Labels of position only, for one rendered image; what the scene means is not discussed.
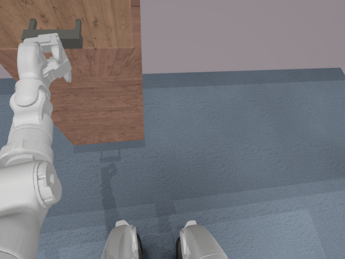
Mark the drawer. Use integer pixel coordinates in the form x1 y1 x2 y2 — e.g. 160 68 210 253
0 0 132 48

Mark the left robot forearm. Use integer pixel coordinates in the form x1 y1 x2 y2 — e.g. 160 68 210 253
0 78 53 168

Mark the robot left upper arm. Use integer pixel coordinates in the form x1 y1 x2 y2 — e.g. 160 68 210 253
0 160 62 259

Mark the left robot hand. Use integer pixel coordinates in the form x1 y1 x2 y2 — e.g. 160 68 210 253
17 33 72 88

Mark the handle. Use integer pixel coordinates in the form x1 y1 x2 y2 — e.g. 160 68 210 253
22 18 83 49

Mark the cabinet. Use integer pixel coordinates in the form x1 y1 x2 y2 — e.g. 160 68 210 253
0 0 144 145

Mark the right robot shin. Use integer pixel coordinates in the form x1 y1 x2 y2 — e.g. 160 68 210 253
181 220 197 259

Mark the right robot thigh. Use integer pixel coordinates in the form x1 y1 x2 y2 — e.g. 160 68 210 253
180 224 228 259

